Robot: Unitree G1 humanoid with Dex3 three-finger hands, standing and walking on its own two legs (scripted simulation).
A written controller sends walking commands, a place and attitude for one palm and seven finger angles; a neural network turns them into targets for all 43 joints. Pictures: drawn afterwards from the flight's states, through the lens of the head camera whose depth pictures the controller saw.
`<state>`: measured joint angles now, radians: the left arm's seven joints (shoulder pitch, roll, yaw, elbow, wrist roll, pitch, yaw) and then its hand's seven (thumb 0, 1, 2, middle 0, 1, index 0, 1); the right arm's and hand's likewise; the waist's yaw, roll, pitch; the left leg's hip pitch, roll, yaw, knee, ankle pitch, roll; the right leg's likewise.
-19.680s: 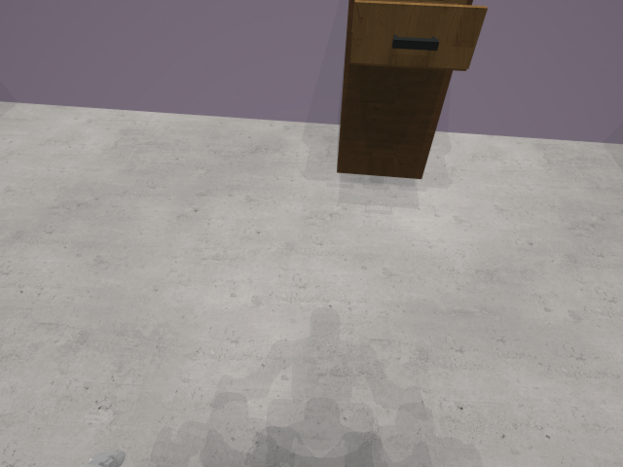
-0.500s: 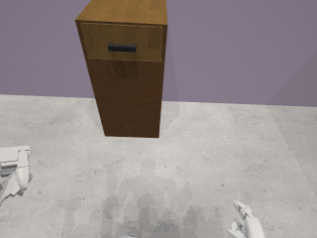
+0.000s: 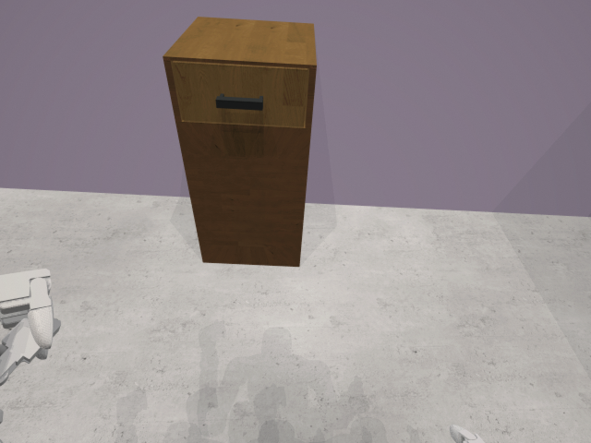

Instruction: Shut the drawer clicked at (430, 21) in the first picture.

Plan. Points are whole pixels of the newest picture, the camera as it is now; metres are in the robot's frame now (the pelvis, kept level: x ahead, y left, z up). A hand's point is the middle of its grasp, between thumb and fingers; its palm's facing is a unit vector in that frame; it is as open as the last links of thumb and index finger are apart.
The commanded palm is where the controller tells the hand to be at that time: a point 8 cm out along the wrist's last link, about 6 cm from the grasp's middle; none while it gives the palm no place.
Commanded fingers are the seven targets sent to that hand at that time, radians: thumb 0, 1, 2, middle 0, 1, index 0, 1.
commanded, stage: stop stepping back and stand still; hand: left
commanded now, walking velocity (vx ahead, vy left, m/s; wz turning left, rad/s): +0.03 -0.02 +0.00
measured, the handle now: (240, 100) +1.03 +0.22 +0.02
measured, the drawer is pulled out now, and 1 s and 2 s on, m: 0.00 0.00 0.00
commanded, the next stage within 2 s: let the arm hang, fingers relaxed in 0.34 s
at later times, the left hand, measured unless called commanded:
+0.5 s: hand (55, 353) +0.18 +0.27 +0.11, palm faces +0.34 -0.80 -0.50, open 3.2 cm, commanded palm none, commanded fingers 0.00 0.90 0.90 -1.24 -1.43 -1.24 -1.43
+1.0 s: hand out of the picture -0.04 +0.24 -0.16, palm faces +0.06 -0.95 -0.30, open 5.1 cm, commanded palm none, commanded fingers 0.00 0.90 0.90 -0.24 -0.34 -0.24 -0.34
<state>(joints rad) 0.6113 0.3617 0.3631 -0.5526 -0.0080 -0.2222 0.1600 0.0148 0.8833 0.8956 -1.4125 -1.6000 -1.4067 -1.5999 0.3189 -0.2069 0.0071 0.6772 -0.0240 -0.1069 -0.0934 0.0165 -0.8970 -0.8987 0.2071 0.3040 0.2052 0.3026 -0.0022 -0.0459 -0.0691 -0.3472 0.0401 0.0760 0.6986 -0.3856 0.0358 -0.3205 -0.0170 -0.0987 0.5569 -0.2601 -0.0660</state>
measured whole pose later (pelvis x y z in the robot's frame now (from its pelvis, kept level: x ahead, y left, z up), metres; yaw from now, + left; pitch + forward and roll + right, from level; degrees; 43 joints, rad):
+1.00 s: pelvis -0.01 +0.01 +0.01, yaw +4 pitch -1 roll +0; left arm 0.27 0.27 0.02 1.13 0.01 0.03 0.01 0.01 0.90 0.90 -0.61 -0.77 -0.60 -0.76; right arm 0.32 -0.23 -0.01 1.10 -0.03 0.04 -0.01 0.01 -0.90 -0.90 0.20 0.30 0.20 0.30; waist 0.01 0.02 0.08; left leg -0.25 0.01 0.02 0.46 -0.19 0.01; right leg -0.26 0.01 -0.10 0.41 -0.14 -0.05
